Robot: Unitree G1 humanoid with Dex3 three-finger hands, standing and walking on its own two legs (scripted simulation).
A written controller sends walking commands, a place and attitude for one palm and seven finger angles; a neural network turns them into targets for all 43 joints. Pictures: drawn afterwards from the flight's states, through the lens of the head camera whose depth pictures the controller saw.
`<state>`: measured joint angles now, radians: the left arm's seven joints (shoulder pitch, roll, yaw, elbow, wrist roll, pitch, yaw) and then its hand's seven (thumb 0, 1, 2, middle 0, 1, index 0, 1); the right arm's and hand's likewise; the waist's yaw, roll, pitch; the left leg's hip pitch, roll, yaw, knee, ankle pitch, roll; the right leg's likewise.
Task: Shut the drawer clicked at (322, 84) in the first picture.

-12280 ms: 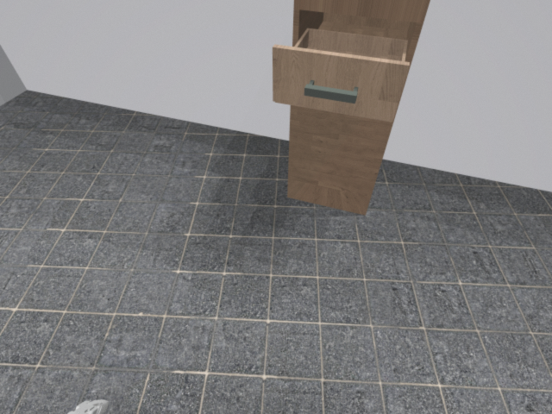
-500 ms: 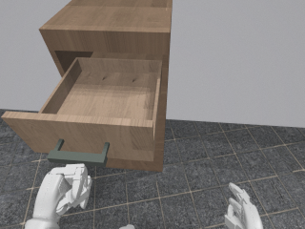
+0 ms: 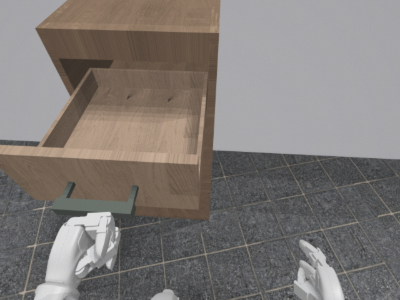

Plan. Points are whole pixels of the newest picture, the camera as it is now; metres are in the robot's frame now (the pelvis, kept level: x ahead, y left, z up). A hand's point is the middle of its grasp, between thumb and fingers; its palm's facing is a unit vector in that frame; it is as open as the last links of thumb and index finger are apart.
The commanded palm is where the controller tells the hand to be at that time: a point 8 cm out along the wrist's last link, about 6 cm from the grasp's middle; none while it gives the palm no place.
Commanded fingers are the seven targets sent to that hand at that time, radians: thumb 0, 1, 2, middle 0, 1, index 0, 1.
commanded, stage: bring the fist close to the handle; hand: left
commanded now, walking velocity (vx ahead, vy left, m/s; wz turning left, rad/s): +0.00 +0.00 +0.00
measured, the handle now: (98, 198) +0.28 +0.20 +0.08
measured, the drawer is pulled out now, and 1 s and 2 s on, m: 0.29 0.22 0.10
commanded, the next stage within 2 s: push the drawer shut in 0.06 s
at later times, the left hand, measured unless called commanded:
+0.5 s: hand (113, 240) +0.21 +0.15 +0.08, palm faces -0.05 -1.00 -0.07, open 3.0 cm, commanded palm +0.21 +0.21 +0.09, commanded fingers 0.00 0.90 0.90 -1.40 -1.60 -1.40 -1.60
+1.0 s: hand (124, 204) +0.27 +0.15 +0.08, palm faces -0.06 -1.00 -0.06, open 3.2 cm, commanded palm +0.27 +0.20 +0.09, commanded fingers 0.00 0.90 0.90 -1.40 -1.60 -1.40 -1.60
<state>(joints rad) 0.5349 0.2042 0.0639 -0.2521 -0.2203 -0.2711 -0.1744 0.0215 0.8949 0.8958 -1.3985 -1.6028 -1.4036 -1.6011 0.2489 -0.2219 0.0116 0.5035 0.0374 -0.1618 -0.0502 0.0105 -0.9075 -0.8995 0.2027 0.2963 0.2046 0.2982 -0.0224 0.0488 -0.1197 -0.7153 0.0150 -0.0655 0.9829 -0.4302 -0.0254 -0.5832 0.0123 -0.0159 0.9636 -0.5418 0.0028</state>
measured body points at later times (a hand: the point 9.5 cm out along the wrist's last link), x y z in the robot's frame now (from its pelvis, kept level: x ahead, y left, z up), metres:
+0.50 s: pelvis -0.01 +0.00 +0.00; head +0.03 -0.01 +0.45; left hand +0.21 +0.21 +0.09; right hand +0.17 -0.24 -0.08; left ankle +0.04 +0.13 -0.68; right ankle -0.03 -0.12 -0.68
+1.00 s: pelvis -0.02 +0.00 +0.01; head +0.02 -0.01 +0.46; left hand +0.27 +0.20 +0.09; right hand +0.14 -0.24 -0.08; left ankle +0.04 +0.13 -0.68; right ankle -0.03 -0.12 -0.68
